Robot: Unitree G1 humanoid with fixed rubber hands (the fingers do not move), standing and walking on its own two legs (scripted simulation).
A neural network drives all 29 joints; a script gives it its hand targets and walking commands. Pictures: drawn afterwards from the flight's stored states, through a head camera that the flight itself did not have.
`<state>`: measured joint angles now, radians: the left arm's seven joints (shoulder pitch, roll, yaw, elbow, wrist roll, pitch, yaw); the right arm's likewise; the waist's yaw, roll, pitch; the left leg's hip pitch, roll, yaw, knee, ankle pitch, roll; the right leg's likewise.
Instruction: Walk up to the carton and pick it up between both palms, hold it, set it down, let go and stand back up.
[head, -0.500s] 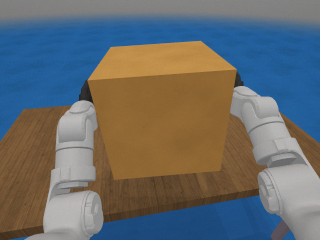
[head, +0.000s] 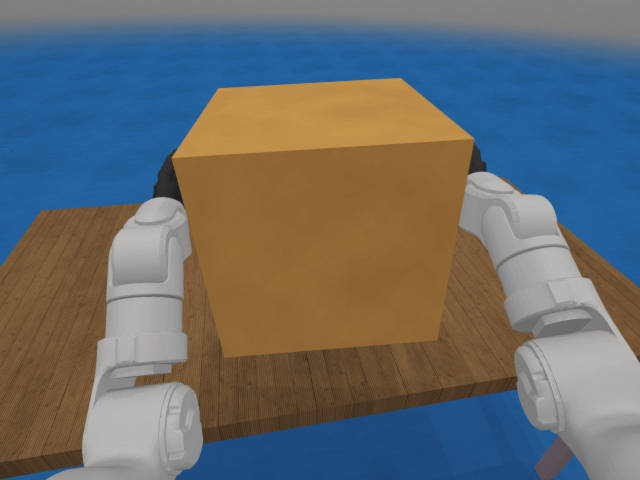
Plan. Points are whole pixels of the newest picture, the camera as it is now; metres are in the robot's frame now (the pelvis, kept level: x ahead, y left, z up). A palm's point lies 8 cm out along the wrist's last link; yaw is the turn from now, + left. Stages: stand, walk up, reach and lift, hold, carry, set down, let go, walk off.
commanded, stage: hold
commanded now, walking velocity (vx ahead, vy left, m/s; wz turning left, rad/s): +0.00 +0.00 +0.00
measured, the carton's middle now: (320, 205) +0.41 +0.01 +0.21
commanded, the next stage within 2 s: none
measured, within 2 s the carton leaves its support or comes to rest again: neither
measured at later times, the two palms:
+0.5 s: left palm (173, 210) +0.36 +0.18 +0.23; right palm (469, 185) +0.37 -0.17 +0.25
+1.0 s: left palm (177, 206) +0.36 +0.18 +0.23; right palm (470, 191) +0.37 -0.17 +0.25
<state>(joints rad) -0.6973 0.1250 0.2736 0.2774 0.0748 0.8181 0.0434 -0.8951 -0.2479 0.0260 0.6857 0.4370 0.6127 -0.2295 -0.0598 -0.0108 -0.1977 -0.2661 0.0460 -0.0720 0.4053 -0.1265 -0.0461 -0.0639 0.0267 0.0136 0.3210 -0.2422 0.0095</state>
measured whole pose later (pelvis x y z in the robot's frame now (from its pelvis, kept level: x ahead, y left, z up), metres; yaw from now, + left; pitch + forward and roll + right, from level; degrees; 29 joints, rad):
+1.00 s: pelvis +0.00 +0.00 +0.00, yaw -1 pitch +0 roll -2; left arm -0.73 0.12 0.28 0.32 0.08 0.80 0.05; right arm -0.91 -0.26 0.04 0.71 0.44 0.61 -0.22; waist -0.05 0.01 -0.19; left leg -0.28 0.05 -0.08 0.40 -0.12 -0.05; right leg -0.09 0.03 0.03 0.32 -0.23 0.01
